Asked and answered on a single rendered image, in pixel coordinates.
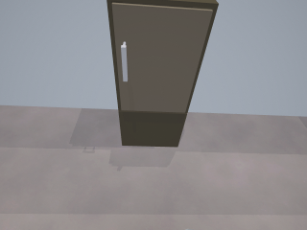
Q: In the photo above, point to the handle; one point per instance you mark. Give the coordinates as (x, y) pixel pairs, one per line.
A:
(124, 61)

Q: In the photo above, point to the cupboard door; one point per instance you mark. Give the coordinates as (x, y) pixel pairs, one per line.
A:
(164, 46)

